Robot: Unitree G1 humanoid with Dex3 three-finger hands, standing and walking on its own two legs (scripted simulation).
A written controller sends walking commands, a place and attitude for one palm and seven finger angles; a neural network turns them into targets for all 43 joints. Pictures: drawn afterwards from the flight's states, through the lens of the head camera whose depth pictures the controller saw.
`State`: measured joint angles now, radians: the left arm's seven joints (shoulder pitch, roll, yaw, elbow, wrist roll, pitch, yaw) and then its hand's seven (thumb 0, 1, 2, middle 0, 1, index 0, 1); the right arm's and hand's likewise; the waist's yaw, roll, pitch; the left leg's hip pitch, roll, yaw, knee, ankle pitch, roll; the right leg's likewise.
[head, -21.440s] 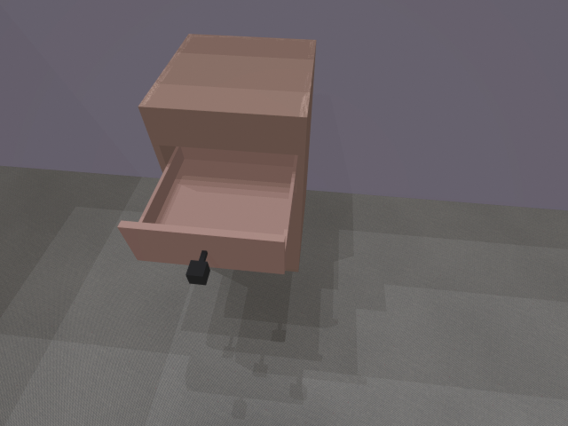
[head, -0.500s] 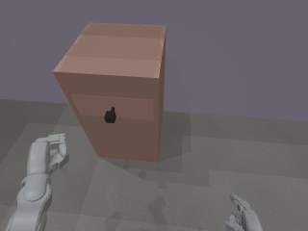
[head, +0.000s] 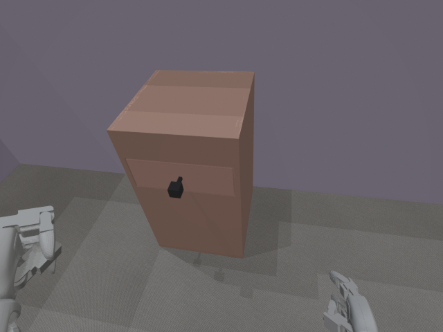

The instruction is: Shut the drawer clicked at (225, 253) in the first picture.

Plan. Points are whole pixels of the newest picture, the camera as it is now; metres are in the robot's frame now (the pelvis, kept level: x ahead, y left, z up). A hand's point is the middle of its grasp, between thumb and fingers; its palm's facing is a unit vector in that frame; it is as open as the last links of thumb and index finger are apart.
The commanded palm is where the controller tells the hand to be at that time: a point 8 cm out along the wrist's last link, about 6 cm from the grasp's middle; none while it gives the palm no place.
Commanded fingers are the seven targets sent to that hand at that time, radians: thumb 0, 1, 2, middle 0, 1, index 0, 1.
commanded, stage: draw the hand back to the body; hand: left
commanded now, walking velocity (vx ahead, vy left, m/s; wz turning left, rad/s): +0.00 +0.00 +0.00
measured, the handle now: (177, 185) +0.63 +0.26 -0.22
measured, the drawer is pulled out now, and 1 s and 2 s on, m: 0.00 0.00 0.00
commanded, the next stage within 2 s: step back with the hand held close in 0.06 s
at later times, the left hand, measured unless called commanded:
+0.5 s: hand (53, 263) +0.15 +0.24 +0.16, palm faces +0.31 -0.81 -0.50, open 3.2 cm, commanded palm +0.10 +0.29 +0.18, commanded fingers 0.00 0.90 0.90 -1.40 -1.60 -1.40 -1.60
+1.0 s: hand (1, 305) +0.10 +0.27 +0.16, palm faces +0.38 -0.79 -0.48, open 3.2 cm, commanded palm +0.04 +0.31 +0.18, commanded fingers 0.00 0.90 0.90 -1.40 -1.60 -1.40 -1.60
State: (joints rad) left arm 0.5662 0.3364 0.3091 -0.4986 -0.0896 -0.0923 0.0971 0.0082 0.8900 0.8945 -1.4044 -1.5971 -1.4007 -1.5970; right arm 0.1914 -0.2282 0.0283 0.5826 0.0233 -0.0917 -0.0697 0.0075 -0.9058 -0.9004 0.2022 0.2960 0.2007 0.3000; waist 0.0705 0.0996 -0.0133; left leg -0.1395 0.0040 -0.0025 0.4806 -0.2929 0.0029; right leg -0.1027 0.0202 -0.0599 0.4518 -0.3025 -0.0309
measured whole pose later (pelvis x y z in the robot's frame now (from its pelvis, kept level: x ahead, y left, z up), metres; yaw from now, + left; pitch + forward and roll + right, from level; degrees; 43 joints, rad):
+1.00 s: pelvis -0.09 +0.03 -0.01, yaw +0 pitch +1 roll -1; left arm 0.61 0.39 0.39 -0.58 -0.03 -0.25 0.14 0.01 0.89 0.89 -1.41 -1.60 -1.40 -1.60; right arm 0.19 -0.21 0.01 0.54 0.01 -0.08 -0.07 0.01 -0.90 -0.90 0.20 0.30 0.20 0.30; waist 0.01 0.01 0.04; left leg -0.41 -0.02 0.01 0.59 -0.20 0.05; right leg -0.37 0.00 -0.04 0.56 -0.20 0.01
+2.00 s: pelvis -0.25 +0.02 -0.01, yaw +0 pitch +1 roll +0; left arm 0.65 0.36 0.33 -0.59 -0.04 -0.18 0.15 0.01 0.88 0.89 -1.41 -1.60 -1.41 -1.60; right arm 0.30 -0.23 0.00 0.64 0.01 -0.06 -0.08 0.01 -0.91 -0.90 0.20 0.30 0.20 0.30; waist -0.01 -0.03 -0.07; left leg -0.35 0.02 0.00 0.64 -0.32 0.02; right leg -0.21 0.01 -0.07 0.52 -0.32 -0.03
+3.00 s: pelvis -0.27 +0.05 -0.01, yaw +0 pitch -1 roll +0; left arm 0.26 0.25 0.06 0.59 0.04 0.05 0.01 0.00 0.90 0.89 -1.26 -1.46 -1.26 -1.46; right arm 0.14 -0.25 0.01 0.84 -0.02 -0.01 0.01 0.00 -0.91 -0.90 0.20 0.30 0.20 0.30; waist -0.01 0.03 0.01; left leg -0.34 -0.02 0.03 0.57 -0.22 0.04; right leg -0.26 -0.05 -0.05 0.58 -0.31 0.02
